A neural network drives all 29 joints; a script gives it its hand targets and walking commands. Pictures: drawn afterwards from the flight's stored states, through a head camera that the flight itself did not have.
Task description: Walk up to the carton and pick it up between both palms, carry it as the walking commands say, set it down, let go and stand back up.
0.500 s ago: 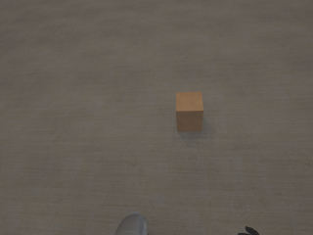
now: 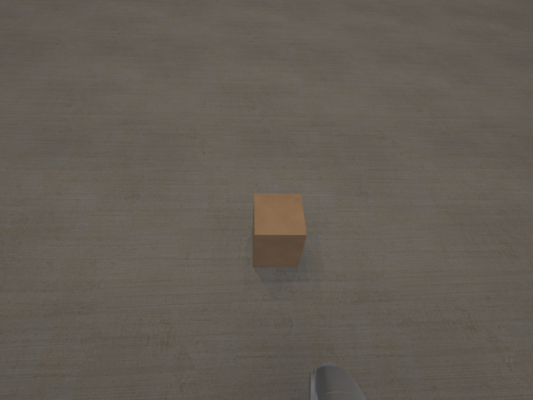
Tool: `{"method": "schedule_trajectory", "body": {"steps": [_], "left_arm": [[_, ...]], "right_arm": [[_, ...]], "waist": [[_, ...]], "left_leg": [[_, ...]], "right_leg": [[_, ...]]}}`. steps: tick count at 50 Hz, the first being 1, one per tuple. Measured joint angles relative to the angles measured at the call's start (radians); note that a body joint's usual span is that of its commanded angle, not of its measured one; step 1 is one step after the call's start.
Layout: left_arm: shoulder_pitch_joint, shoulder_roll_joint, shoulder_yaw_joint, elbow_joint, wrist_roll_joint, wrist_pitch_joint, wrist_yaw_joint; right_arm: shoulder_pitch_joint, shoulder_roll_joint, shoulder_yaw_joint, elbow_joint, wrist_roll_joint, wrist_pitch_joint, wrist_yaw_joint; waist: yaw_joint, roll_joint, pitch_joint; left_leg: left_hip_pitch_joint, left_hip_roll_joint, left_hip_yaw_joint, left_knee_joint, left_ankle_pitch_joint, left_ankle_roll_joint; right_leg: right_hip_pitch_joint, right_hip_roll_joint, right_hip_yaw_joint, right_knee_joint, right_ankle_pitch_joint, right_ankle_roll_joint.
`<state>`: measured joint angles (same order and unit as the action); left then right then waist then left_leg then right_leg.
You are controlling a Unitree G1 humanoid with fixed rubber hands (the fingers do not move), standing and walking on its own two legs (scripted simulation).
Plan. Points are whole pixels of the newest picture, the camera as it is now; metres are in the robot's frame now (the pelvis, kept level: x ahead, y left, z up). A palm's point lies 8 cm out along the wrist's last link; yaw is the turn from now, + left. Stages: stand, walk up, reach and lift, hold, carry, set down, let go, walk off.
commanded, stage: walk up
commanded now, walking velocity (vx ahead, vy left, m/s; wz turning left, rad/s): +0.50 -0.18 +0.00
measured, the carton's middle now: (276, 231) +0.85 -0.11 -0.65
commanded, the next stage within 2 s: none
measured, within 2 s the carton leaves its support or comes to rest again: neither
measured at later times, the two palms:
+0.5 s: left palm out of the picture +0.14 +0.18 -0.11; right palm (403, 305) +0.31 -0.29 -0.15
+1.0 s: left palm (161, 272) +0.40 +0.21 -0.15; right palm (391, 312) +0.29 -0.25 -0.13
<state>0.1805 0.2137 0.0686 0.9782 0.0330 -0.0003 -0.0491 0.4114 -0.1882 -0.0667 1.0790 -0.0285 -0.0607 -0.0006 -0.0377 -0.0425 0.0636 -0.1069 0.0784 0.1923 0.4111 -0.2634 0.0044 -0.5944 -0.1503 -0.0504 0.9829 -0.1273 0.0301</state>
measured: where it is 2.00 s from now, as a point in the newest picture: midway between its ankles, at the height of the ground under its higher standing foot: (314, 399)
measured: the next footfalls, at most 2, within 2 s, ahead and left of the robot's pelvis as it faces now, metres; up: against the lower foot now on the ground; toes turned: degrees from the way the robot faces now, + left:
right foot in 0.18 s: +0.23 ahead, -0.18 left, +0.00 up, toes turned -10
left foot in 0.68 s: +0.41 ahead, +0.10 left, +0.00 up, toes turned +9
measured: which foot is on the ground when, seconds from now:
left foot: down 0.00-0.20, up 0.22-0.66, down 0.68-1.00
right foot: up 0.00-0.16, down 0.18-0.68, up 0.70-1.00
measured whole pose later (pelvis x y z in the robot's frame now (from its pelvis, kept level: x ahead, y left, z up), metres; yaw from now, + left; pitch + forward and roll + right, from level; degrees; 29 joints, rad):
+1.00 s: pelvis +0.33 -0.03 +0.00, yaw -1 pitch -1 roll -1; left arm 0.18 0.22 0.06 1.01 0.00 0.02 0.01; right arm 0.34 -0.13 -0.04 1.09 -0.03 -0.05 -0.03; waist -0.03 -0.05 0.10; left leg -0.21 0.10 0.15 0.41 -0.17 0.00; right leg -0.41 -0.08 -0.05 0.74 -0.28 0.05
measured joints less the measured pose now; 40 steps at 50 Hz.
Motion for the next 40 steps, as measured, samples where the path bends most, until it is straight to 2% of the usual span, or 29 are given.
{"method": "schedule_trajectory", "body": {"steps": [4,7,9,10,11,12,14,17,20,22,28,31,33,34,36,38,40], "left_arm": [[-0.033,-0.017,-0.017,-0.014,-0.007,0.007,-0.023],[-0.057,-0.02,-0.023,-0.009,-0.007,-0.003,-0.023],[-0.068,-0.018,-0.027,-0.009,-0.004,-0.023,-0.015],[-0.074,-0.021,-0.025,-0.008,0.0,-0.039,-0.007],[-0.078,-0.028,-0.021,-0.008,0.004,-0.055,0.004],[-0.073,-0.032,-0.018,-0.01,0.007,-0.068,0.016],[-0.043,-0.04,-0.016,0.003,0.011,-0.082,0.033],[0.029,-0.051,-0.021,0.044,0.008,-0.088,0.044],[0.119,-0.057,-0.022,0.075,0.004,-0.081,0.052],[0.176,-0.063,-0.021,0.098,0.0,-0.076,0.054],[0.267,-0.083,-0.019,0.145,-0.005,-0.065,0.06],[0.278,-0.086,-0.014,0.137,-0.01,-0.057,0.055],[0.283,-0.087,-0.016,0.138,-0.012,-0.053,0.054],[0.278,-0.084,-0.018,0.142,-0.013,-0.052,0.053],[0.237,-0.07,-0.017,0.138,-0.013,-0.04,0.055],[0.198,-0.057,-0.015,0.121,-0.004,-0.033,0.055],[0.164,-0.042,-0.008,0.106,0.005,-0.025,0.052]], "right_arm": [[0.041,0.011,0.003,0.01,0.004,0.001,0.0],[0.052,0.021,0.007,0.004,0.004,-0.006,0.0],[0.064,0.023,0.007,0.003,0.007,-0.008,0.002],[0.062,0.019,0.009,0.007,0.009,-0.006,0.002],[0.046,0.014,0.011,0.011,0.012,0.0,0.003],[0.025,0.012,0.011,0.011,0.015,0.004,0.003],[-0.021,0.003,0.005,0.0,0.01,0.007,0.003],[-0.098,-0.024,-0.006,-0.023,-0.004,0.01,0.005],[-0.176,-0.048,-0.014,-0.051,-0.006,0.031,0.003],[-0.224,-0.055,-0.014,-0.066,-0.007,0.048,0.006],[-0.292,-0.027,-0.001,-0.091,0.005,0.08,0.031],[-0.297,0.002,0.01,-0.094,0.003,0.07,0.033],[-0.287,0.012,0.011,-0.095,-0.003,0.048,0.026],[-0.281,0.018,0.006,-0.091,-0.006,0.034,0.02],[-0.27,0.035,0.005,-0.084,-0.005,0.016,0.009],[-0.245,0.041,0.014,-0.076,-0.002,0.01,0.003],[-0.215,0.045,0.015,-0.064,-0.004,0.008,-0.004]], "waist": [[-0.022,0.021,-0.029],[-0.049,0.034,-0.04],[-0.055,0.043,-0.048],[-0.05,0.057,-0.044],[-0.041,0.072,-0.03],[-0.032,0.076,-0.016],[-0.009,0.082,0.003],[0.035,0.104,0.007],[0.08,0.116,0.011],[0.097,0.122,0.011],[0.106,0.111,-0.009],[0.108,0.083,-0.017],[0.098,0.073,-0.03],[0.089,0.064,-0.034],[0.078,0.027,-0.02],[0.072,0.012,-0.013],[0.052,0.0,-0.016]], "left_leg": [[0.059,0.023,0.0,-0.049,-0.03,-0.037],[0.087,0.04,-0.004,-0.052,-0.068,-0.068],[0.082,0.056,-0.008,0.004,-0.125,-0.084],[0.052,0.075,-0.018,0.09,-0.167,-0.073],[-0.003,0.084,-0.052,0.241,-0.213,-0.054],[-0.065,0.071,-0.09,0.405,-0.234,-0.036],[-0.178,0.041,-0.118,0.643,-0.199,-0.021],[-0.316,0.023,-0.111,0.757,-0.119,-0.023],[-0.399,0.018,-0.109,0.731,-0.078,-0.026],[-0.431,0.02,-0.117,0.677,-0.038,-0.03],[-0.444,0.026,-0.097,0.441,0.122,-0.045],[-0.363,0.021,-0.07,0.259,0.117,-0.04],[-0.281,0.013,-0.059,0.14,0.115,-0.038],[-0.269,0.01,-0.062,0.135,0.119,-0.024],[-0.271,-0.001,-0.052,0.193,0.061,0.012],[-0.232,0.005,-0.038,0.172,0.038,0.025],[-0.189,0.013,-0.03,0.115,0.059,0.011]], "right_leg": [[0.048,0.001,-0.029,-0.253,0.054,0.001],[0.108,0.024,-0.063,-0.378,-0.018,0.001],[0.17,0.05,-0.092,-0.454,-0.068,-0.003],[0.178,0.062,-0.101,-0.459,-0.017,-0.018],[0.169,0.069,-0.107,-0.414,-0.026,-0.035],[0.174,0.069,-0.109,-0.382,-0.058,-0.048],[0.223,0.066,-0.113,-0.392,-0.101,-0.058],[0.308,0.067,-0.116,-0.473,-0.095,-0.039],[0.374,0.065,-0.097,-0.522,-0.103,-0.042],[0.413,0.064,-0.084,-0.549,-0.109,-0.035],[0.509,0.05,-0.088,-0.618,-0.133,0.0],[0.535,0.043,-0.092,-0.6,-0.177,0.024],[0.534,0.043,-0.098,-0.532,-0.238,0.04],[0.513,0.037,-0.099,-0.462,-0.279,0.031],[0.422,0.039,-0.047,-0.212,-0.38,0.01],[0.329,0.058,-0.026,-0.012,-0.376,0.004],[0.259,0.07,-0.031,0.063,-0.318,0.011]]}}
